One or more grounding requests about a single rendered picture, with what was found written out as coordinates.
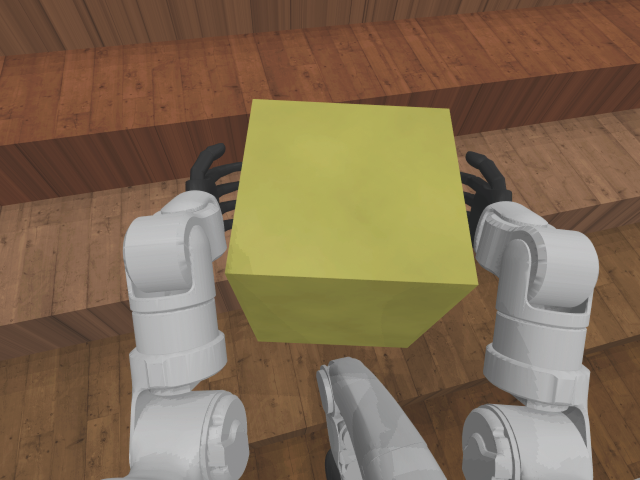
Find robot right hand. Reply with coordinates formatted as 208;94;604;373
460;151;512;248

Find robot right forearm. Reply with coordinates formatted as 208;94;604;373
474;201;599;478

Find right robot upper arm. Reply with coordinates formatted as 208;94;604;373
462;404;593;480

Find robot right shin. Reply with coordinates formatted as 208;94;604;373
325;360;363;480

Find robot right thigh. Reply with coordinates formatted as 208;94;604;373
316;357;447;480

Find left robot upper arm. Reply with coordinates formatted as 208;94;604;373
102;390;249;480

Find robot left forearm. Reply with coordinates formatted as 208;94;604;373
123;190;227;468

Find carton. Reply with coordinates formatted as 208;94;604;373
225;99;478;348

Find robot left hand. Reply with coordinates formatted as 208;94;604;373
185;143;242;231

